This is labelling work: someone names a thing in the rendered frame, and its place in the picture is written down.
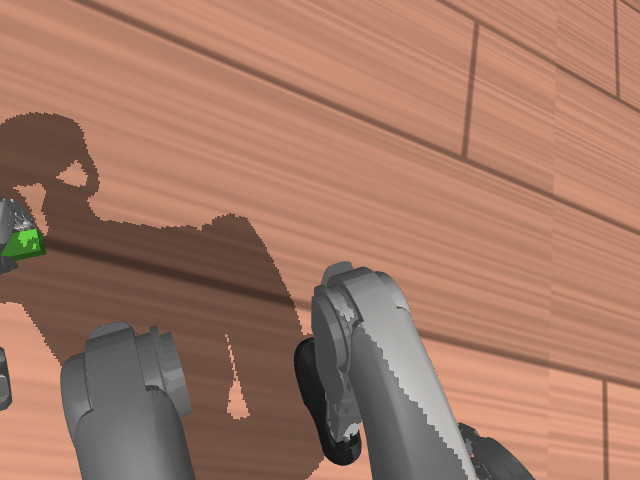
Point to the right robot hand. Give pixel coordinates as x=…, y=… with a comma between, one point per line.
x=492, y=461

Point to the left robot hand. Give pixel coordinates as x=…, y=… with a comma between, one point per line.
x=13, y=216

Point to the small box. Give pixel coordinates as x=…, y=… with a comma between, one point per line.
x=25, y=244

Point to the right robot foot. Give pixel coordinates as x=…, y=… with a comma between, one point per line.
x=313, y=395

